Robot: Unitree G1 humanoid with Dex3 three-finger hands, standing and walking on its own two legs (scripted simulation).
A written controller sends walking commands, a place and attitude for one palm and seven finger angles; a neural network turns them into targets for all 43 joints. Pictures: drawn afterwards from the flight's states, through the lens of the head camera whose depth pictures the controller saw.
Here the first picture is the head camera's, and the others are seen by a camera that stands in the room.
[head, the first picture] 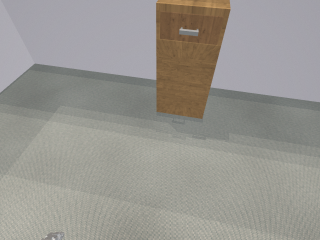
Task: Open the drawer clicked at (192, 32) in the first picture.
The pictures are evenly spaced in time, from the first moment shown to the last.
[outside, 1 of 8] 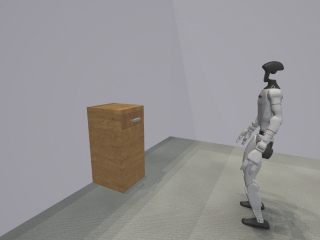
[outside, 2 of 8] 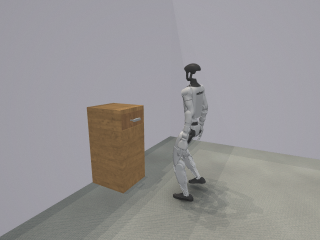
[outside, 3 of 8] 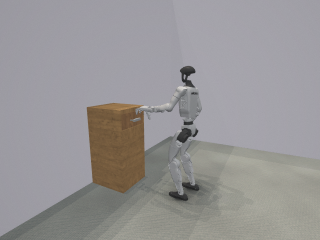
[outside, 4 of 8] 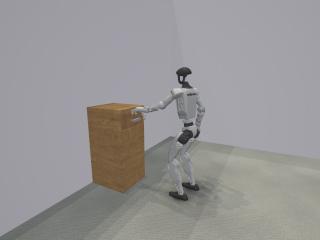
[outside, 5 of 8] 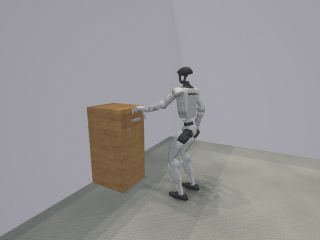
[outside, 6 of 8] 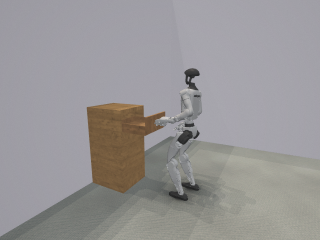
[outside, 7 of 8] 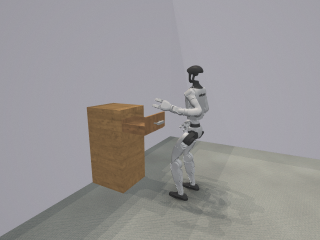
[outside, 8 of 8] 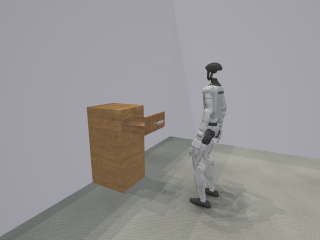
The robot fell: no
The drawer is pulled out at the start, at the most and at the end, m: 0.00 0.30 0.28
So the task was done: yes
